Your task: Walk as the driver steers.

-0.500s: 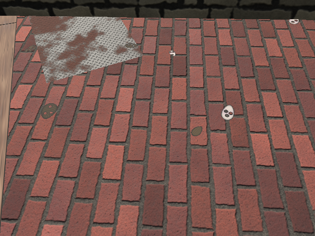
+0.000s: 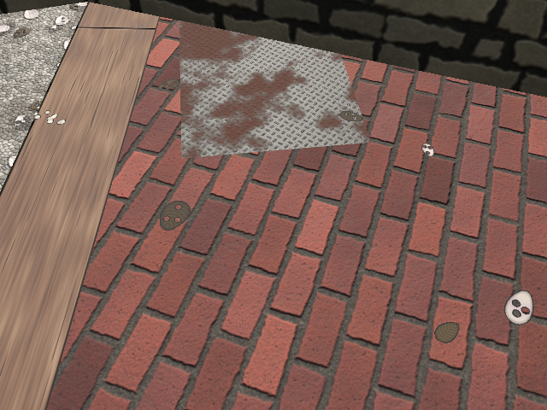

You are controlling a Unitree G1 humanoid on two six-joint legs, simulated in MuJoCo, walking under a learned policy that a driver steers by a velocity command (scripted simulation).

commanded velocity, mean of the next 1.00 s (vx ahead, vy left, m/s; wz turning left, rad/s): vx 0.29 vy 0.00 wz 0.33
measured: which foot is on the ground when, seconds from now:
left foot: down 0.00-0.42, up 0.44-0.80, down 0.82-1.00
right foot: up 0.00-0.38, down 0.40-1.00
